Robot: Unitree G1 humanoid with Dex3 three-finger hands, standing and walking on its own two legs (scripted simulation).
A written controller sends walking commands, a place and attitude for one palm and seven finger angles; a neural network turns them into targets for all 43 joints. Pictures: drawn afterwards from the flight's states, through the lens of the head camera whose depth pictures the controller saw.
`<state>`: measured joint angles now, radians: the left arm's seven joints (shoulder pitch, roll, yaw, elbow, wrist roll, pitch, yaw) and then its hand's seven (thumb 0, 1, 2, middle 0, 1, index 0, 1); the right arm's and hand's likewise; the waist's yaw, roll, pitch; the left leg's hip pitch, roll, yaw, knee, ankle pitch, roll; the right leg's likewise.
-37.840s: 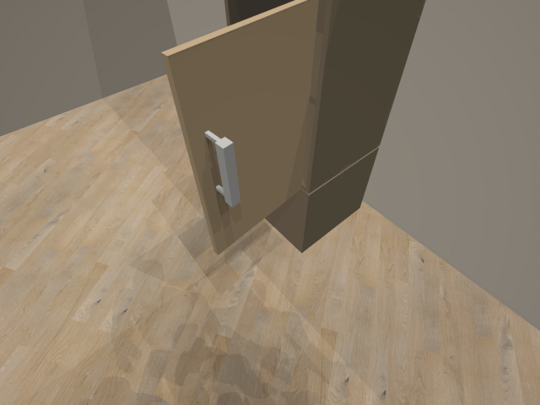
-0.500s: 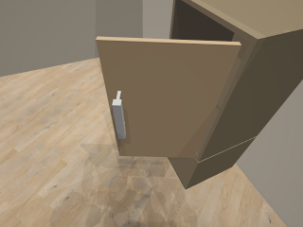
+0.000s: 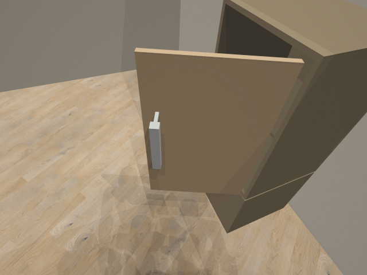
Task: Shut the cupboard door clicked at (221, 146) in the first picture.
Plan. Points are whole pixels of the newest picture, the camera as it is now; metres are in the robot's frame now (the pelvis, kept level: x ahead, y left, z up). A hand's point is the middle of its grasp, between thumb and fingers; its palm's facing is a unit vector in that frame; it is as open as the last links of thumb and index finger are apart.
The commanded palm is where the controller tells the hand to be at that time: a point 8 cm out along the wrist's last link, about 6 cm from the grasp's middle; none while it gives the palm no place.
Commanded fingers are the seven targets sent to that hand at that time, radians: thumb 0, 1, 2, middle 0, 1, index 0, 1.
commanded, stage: look again from close up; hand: left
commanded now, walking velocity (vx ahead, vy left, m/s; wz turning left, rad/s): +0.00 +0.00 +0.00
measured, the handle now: (156, 141) +0.47 +0.12 -0.01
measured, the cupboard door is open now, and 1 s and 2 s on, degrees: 65 65 65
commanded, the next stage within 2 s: raise the hand and make a fist in 0.50 s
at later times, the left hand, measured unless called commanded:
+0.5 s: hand out of the picture +0.00 +0.14 -0.18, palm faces +0.02 -0.99 -0.16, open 7.3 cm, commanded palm none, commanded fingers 0.00 0.90 0.90 -0.20 -0.30 -0.20 -0.30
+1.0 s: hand (136, 265) +0.16 +0.12 -0.07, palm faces +0.03 -1.00 +0.02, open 6.2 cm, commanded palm +0.13 +0.18 -0.05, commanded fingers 0.00 0.90 0.90 -0.57 -0.70 -0.57 -0.70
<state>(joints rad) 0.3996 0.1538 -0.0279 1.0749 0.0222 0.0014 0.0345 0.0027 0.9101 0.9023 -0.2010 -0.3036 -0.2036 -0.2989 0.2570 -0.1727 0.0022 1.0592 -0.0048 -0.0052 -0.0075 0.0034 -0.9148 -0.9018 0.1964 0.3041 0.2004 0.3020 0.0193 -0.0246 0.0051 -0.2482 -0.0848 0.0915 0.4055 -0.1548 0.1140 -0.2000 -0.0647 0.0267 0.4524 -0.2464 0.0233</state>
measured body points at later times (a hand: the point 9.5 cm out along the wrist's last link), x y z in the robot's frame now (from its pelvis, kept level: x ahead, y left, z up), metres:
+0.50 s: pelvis +0.01 -0.02 +0.00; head +0.01 -0.01 +0.45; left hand +0.00 +0.19 -0.16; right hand +0.02 -0.24 -0.15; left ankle +0.04 +0.04 -0.74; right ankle +0.00 -0.17 -0.74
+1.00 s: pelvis -0.01 -0.07 -0.10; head +0.03 -0.06 +0.35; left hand +0.15 +0.17 -0.07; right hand +0.23 -0.32 -0.12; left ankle +0.05 +0.04 -0.74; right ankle +0.01 -0.15 -0.74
